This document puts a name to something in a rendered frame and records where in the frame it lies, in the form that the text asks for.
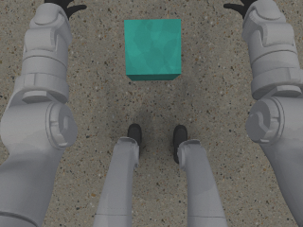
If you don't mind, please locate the right robot shin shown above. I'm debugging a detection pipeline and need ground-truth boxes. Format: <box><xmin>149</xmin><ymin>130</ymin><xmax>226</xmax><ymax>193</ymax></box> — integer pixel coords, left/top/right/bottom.
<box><xmin>177</xmin><ymin>139</ymin><xmax>206</xmax><ymax>162</ymax></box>

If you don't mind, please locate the right robot hand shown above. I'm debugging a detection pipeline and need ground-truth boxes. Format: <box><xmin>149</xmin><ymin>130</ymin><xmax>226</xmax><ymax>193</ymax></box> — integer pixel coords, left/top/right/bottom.
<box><xmin>223</xmin><ymin>0</ymin><xmax>258</xmax><ymax>20</ymax></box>

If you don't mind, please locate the robot right foot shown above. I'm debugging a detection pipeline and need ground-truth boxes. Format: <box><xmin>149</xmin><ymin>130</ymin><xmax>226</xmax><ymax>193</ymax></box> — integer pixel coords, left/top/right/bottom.
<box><xmin>172</xmin><ymin>125</ymin><xmax>187</xmax><ymax>165</ymax></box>

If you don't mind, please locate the robot left upper arm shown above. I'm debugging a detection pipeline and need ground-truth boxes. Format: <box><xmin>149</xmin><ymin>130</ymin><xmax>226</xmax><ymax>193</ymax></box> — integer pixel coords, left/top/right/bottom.
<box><xmin>0</xmin><ymin>100</ymin><xmax>78</xmax><ymax>227</ymax></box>

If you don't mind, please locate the right robot forearm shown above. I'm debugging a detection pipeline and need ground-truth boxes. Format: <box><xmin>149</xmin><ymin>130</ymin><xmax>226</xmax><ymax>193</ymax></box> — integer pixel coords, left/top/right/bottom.
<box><xmin>241</xmin><ymin>0</ymin><xmax>303</xmax><ymax>101</ymax></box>

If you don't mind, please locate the carton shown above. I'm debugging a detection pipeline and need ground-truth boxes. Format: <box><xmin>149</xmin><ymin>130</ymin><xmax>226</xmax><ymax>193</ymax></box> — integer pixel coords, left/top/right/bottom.
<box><xmin>124</xmin><ymin>19</ymin><xmax>182</xmax><ymax>81</ymax></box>

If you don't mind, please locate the left robot forearm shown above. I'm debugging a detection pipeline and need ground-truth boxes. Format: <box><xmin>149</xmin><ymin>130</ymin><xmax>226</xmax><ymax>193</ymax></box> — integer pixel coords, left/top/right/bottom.
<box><xmin>0</xmin><ymin>3</ymin><xmax>73</xmax><ymax>146</ymax></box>

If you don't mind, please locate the robot right upper arm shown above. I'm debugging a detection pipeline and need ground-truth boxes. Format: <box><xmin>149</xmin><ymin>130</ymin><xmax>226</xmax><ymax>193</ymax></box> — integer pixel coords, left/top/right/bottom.
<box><xmin>245</xmin><ymin>96</ymin><xmax>303</xmax><ymax>227</ymax></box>

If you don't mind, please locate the left robot hand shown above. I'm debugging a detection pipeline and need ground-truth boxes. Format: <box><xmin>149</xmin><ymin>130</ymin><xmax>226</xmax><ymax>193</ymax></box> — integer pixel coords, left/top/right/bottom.
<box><xmin>44</xmin><ymin>0</ymin><xmax>87</xmax><ymax>21</ymax></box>

